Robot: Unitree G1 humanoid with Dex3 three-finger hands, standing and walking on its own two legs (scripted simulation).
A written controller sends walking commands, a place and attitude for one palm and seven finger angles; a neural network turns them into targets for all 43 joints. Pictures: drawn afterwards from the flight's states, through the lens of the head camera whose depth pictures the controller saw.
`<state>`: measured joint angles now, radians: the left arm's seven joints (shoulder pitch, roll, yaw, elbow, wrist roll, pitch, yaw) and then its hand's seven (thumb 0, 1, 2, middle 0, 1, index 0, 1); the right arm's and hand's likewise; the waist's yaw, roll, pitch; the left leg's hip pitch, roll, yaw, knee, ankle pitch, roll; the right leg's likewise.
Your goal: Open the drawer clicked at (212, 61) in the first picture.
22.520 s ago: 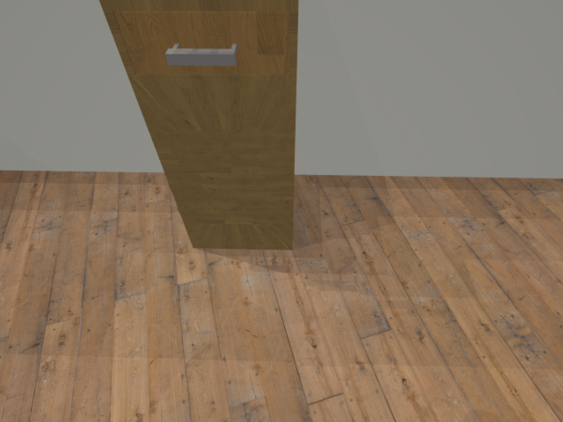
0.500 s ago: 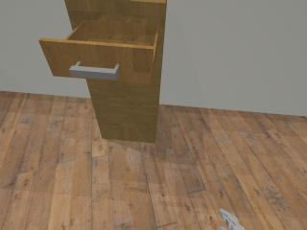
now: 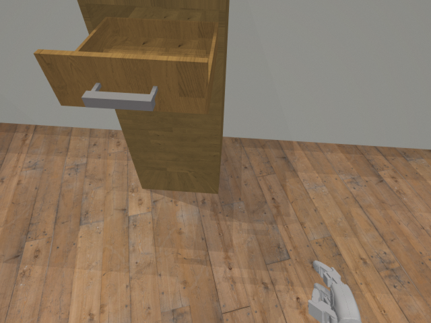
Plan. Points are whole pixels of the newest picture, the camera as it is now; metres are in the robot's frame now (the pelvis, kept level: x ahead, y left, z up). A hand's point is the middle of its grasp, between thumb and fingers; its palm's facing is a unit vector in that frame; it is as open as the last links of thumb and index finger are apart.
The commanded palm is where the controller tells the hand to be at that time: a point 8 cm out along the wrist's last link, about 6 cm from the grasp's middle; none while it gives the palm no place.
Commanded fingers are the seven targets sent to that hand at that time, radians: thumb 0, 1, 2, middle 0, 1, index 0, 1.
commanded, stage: let the arm hang, fingers relaxed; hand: left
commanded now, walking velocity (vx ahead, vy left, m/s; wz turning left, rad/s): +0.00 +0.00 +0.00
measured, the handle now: (122, 94) +0.57 +0.24 +0.12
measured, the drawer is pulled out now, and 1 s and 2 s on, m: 0.30 0.30 0.30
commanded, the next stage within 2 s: look to check the result in 1.18 s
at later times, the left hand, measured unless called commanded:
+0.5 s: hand out of the picture -0.06 +0.18 -0.18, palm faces +0.09 -0.97 -0.21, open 7.0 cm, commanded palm none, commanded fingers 0.00 0.90 0.90 -0.20 -0.30 -0.20 -0.30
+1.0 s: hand out of the picture -0.02 +0.17 -0.16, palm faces +0.05 -0.97 -0.25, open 7.4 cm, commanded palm none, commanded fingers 0.00 0.90 0.90 -0.20 -0.30 -0.20 -0.30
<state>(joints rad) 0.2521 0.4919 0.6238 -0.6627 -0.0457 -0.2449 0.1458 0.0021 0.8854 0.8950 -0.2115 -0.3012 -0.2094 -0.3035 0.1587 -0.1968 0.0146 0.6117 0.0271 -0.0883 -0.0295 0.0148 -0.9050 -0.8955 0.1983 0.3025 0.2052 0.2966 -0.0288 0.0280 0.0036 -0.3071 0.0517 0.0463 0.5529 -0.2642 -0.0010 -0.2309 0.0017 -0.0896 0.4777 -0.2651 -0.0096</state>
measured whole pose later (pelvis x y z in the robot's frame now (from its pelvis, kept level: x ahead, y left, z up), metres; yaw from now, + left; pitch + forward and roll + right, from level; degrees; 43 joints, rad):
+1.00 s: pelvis -0.03 -0.03 +0.01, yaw +2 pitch -2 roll +0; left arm 0.25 0.18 0.00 1.10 0.02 0.00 0.02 0.00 0.91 0.89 -0.20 -0.30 -0.20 -0.30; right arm 0.28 -0.19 -0.01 1.09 -0.02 0.01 -0.01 0.01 -0.91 -0.90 0.20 0.30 0.20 0.30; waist -0.01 0.04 0.01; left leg -0.19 0.00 0.02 0.41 -0.19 0.00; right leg -0.20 0.04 -0.02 0.42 -0.19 -0.05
